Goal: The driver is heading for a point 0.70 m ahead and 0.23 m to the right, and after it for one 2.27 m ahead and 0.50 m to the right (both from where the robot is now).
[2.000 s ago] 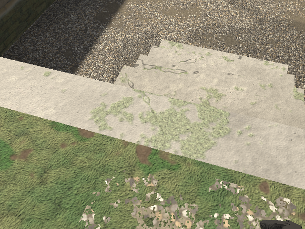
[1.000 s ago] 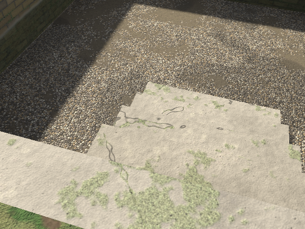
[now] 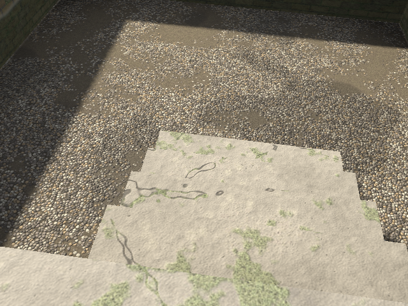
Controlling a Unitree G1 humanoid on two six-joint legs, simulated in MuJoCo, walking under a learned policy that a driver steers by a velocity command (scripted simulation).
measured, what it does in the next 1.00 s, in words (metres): walks ahead, turning right: right foot, then left foot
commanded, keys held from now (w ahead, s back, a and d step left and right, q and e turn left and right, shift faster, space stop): w+e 0.24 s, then e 0.50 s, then no key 0.26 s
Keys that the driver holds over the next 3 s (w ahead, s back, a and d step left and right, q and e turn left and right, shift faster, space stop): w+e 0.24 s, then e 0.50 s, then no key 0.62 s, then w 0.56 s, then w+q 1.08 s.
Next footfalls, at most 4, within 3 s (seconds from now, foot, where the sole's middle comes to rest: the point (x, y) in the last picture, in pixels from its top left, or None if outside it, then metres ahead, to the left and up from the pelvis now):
0.28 right None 0.31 -0.13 -0.78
0.76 left None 0.49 -0.01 -0.78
1.16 right None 0.28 -0.17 -0.78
2.30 right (336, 270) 0.74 -0.58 -0.96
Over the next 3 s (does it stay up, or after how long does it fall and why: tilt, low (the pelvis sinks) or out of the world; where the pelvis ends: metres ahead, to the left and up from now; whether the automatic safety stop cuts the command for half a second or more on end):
stays up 0.99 -0.40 -0.36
